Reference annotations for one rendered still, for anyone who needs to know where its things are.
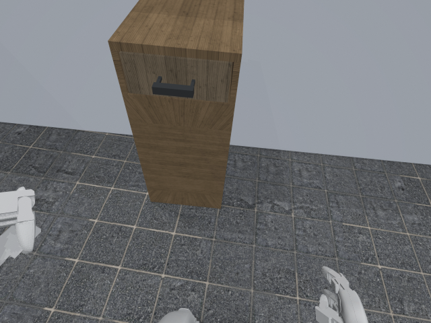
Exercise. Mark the drawer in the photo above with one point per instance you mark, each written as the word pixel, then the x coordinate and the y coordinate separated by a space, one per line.
pixel 212 78

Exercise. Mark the handle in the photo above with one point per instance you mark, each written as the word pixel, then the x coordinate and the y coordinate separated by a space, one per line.
pixel 168 89

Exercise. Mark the robot left hand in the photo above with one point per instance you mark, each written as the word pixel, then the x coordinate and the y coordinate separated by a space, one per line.
pixel 16 213

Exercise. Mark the cabinet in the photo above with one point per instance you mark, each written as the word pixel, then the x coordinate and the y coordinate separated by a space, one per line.
pixel 182 144

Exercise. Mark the robot left shin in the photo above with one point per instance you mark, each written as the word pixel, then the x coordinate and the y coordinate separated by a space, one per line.
pixel 186 310

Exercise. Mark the robot right hand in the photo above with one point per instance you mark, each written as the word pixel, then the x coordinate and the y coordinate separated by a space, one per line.
pixel 346 307

